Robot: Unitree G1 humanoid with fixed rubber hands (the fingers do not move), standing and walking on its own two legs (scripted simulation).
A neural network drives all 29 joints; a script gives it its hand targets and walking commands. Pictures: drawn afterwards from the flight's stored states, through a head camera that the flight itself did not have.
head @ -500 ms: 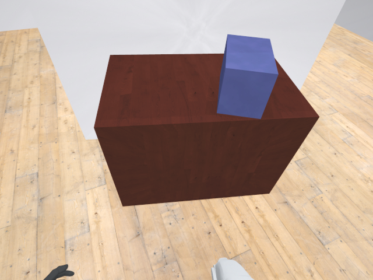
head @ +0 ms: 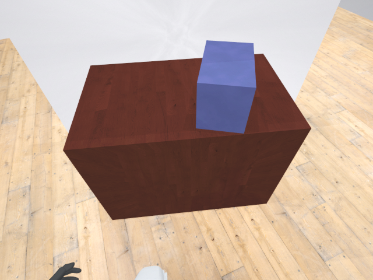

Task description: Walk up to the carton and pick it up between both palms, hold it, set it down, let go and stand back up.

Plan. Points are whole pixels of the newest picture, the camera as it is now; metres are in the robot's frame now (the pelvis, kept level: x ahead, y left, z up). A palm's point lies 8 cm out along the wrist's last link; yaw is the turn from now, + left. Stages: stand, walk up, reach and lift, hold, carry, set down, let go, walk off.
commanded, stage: walk up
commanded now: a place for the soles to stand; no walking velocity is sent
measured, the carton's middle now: (224, 85) +0.75 -0.11 -0.03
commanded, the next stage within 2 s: none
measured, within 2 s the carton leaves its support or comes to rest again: neither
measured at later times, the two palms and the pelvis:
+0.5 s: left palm (63, 261) +0.18 +0.32 -0.11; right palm out of the picture +0.12 -0.36 -0.05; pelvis +0.08 +0.00 -0.01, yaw -1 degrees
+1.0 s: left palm (116, 236) +0.23 +0.20 -0.09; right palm out of the picture +0.19 -0.47 -0.08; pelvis +0.14 -0.11 -0.01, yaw +1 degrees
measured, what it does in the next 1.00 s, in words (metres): walks ahead: left foot, then right foot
